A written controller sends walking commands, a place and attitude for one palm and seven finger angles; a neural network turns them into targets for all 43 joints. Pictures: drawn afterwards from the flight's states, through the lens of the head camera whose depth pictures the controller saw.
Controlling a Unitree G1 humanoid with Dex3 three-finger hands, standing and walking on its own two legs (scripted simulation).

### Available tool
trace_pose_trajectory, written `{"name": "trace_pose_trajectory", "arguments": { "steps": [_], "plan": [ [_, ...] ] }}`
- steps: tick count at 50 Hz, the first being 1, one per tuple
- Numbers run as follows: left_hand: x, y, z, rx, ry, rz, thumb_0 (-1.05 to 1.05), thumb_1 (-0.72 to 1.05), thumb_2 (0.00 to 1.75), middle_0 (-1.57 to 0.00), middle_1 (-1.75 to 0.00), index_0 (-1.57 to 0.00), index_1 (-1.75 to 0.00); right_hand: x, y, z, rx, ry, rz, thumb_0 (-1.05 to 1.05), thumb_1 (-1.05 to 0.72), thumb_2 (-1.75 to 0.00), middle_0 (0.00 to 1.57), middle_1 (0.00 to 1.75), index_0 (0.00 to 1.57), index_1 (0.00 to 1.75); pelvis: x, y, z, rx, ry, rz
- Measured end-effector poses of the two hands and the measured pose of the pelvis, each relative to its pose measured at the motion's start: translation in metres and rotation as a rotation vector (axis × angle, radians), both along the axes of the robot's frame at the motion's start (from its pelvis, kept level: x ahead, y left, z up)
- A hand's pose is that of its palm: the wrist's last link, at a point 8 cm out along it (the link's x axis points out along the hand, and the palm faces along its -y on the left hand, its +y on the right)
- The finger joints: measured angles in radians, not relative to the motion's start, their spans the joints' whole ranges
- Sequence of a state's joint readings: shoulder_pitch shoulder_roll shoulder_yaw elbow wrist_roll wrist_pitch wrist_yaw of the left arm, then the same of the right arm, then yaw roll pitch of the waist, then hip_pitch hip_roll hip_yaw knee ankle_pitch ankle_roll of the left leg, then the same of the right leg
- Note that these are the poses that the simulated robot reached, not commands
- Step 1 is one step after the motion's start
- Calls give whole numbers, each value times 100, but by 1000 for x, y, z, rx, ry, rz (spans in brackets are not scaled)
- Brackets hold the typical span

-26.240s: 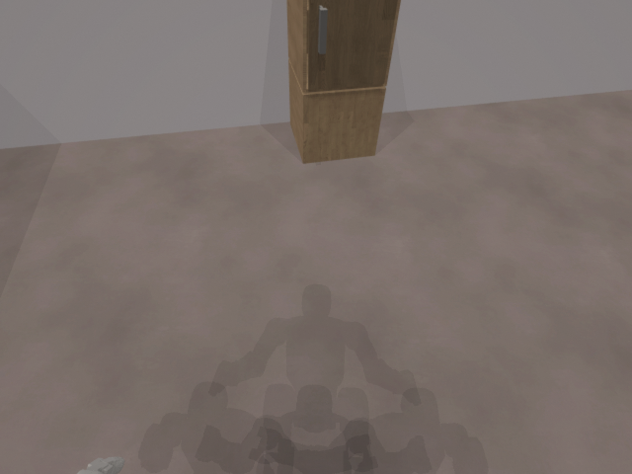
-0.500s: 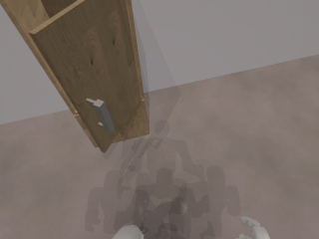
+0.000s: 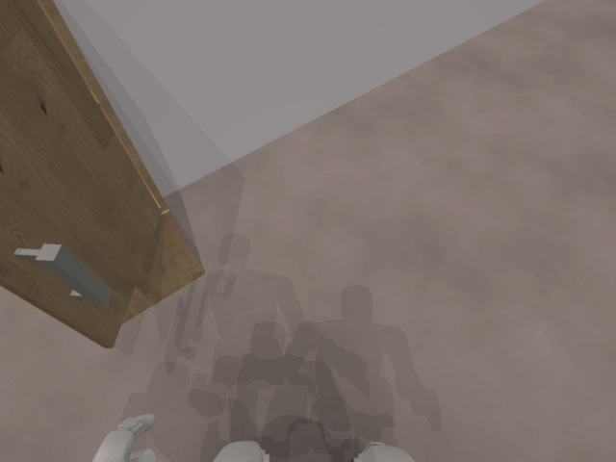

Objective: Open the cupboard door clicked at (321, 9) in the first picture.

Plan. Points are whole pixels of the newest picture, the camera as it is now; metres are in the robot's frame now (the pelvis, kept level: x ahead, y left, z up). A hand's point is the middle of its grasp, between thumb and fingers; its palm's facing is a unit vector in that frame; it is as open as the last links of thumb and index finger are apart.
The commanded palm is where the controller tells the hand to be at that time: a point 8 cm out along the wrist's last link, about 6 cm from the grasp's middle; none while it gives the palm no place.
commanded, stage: walk to a spot facing it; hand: left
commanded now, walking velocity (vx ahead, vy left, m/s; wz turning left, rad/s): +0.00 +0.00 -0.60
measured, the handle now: (65, 276) +0.37 +0.42 -0.07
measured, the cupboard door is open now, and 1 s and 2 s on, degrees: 49 49 49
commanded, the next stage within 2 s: turn to face it in 1.84 s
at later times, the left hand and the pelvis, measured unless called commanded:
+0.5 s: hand (228, 396) +0.21 +0.14 -0.14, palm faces -0.33 -0.93 -0.18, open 7.4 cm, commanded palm none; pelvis +0.05 -0.01 +0.02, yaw -19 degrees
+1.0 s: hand (288, 316) +0.35 +0.06 -0.17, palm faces -0.53 -0.83 -0.17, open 7.4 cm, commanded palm none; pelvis +0.22 -0.10 +0.01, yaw -36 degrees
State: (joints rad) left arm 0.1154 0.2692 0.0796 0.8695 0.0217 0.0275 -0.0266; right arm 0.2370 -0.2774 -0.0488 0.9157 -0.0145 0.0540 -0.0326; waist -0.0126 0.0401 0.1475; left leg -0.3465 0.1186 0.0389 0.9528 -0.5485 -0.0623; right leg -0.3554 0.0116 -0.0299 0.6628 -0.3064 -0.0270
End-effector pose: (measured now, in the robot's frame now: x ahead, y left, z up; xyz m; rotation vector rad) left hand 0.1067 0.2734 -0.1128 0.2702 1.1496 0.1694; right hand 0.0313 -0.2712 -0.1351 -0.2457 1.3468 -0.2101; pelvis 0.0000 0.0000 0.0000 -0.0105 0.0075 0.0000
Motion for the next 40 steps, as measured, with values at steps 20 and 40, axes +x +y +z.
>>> {"name": "trace_pose_trajectory", "arguments": {
  "steps": [20, 40],
  "plan": [
    [78, -51, -4, -128, 49, -223, 1, 91, 90, -20, -30, -20, -30, -27, 36, 32, 18, -79, -210, 1, -91, -90, 20, 30, 21, 30, 34, 5, 20, -12, 23, -255],
    [158, -135, -4, -62, 194, -415, 0, 91, 90, -21, -30, -20, -30, 44, -58, 32, 3, -170, -464, 1, -91, -90, 20, 30, 20, 30, 135, -68, 21, 21, 17, -503]
  ]
}}
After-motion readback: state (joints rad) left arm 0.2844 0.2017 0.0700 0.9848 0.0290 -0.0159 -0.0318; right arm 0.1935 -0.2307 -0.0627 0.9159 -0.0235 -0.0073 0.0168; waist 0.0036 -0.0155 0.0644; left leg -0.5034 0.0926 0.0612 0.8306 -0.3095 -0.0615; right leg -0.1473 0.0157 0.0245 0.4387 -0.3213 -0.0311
